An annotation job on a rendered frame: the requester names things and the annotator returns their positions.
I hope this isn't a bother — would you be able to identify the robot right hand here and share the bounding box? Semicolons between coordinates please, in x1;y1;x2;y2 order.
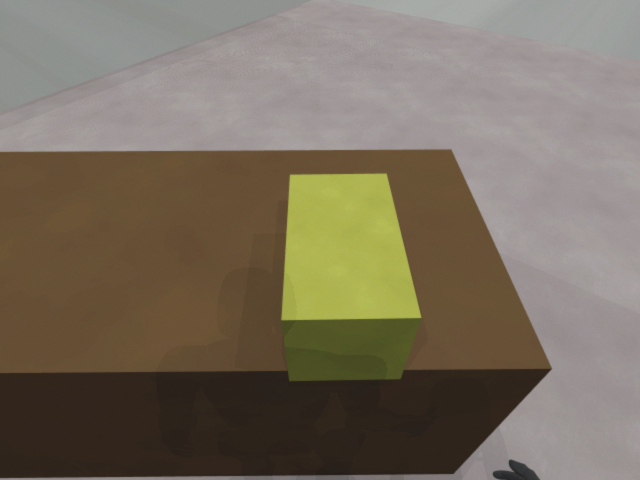
493;460;540;480

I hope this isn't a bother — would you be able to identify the carton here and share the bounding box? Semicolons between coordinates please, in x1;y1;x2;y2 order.
281;174;421;381

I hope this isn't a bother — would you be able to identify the pedestal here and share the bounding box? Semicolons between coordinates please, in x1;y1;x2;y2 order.
0;149;552;478

